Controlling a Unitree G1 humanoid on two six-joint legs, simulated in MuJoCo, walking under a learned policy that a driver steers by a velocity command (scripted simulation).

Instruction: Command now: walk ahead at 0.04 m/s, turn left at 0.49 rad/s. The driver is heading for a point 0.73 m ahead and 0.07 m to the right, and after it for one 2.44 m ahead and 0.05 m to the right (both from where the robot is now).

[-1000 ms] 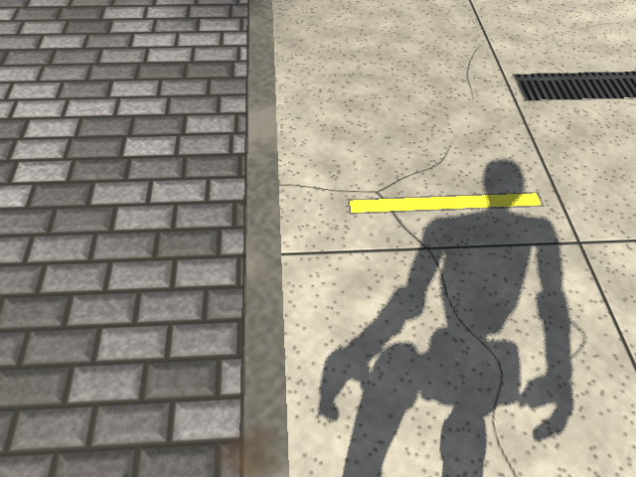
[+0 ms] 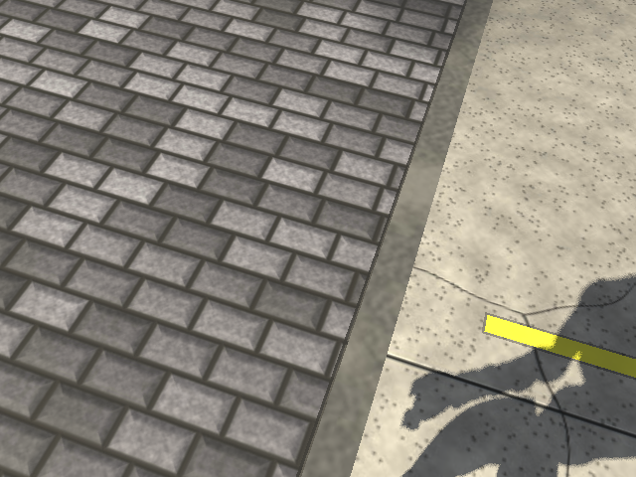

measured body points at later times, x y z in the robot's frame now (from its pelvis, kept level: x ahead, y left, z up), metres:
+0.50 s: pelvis +0.02 -0.03 +0.02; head +0.02 -0.05 +0.47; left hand +0.03 +0.23 -0.11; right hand +0.13 -0.28 -0.12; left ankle +0.01 +0.08 -0.69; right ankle -0.01 -0.13 -0.73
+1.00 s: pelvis +0.18 +0.03 +0.01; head +0.20 +0.05 +0.46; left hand +0.27 +0.29 -0.13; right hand +0.19 -0.22 -0.12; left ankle +0.10 +0.10 -0.73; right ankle +0.28 -0.10 -0.66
